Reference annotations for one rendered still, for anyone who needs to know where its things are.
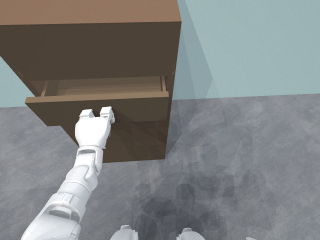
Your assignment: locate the cabinet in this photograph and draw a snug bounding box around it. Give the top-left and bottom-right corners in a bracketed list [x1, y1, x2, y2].
[0, 0, 182, 163]

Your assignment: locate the drawer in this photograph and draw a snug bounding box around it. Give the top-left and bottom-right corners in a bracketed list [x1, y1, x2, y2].
[25, 76, 169, 127]

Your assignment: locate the left robot upper arm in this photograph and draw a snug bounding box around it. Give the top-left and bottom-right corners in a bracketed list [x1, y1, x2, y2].
[25, 213, 81, 240]

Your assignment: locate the robot left forearm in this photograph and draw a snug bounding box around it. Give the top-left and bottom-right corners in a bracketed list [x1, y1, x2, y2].
[21, 145, 103, 240]

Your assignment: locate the left robot thigh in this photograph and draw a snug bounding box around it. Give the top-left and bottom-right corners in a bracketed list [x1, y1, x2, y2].
[110, 229, 139, 240]

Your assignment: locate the left robot hand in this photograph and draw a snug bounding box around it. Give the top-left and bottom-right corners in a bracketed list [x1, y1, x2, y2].
[75, 106, 115, 149]

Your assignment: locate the left robot shin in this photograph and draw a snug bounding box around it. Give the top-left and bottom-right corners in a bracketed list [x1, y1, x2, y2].
[120, 225, 131, 230]

